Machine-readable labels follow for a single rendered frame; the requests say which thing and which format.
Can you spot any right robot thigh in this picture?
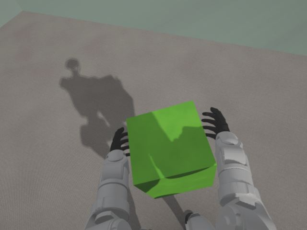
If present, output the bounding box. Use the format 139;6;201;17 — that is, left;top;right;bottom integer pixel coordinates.
185;216;215;230

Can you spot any right robot shin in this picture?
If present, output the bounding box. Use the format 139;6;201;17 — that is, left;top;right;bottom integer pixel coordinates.
188;213;200;220

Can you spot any robot left forearm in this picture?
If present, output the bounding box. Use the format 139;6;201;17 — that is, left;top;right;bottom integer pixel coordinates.
83;149;130;230

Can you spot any carton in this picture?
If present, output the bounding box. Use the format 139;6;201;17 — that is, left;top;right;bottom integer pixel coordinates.
126;101;217;199

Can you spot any robot right forearm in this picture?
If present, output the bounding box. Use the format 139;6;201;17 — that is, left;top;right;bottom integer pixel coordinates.
215;131;271;219

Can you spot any right robot hand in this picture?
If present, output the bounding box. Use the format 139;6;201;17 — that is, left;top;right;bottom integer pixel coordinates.
201;107;230;139

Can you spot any left robot hand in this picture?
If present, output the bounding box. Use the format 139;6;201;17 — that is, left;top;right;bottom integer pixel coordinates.
110;127;130;157

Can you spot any robot left upper arm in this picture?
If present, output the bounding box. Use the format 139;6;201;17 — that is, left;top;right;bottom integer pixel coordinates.
86;218;132;230

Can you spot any robot right upper arm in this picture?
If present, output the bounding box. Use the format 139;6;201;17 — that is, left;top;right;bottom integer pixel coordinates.
215;204;277;230

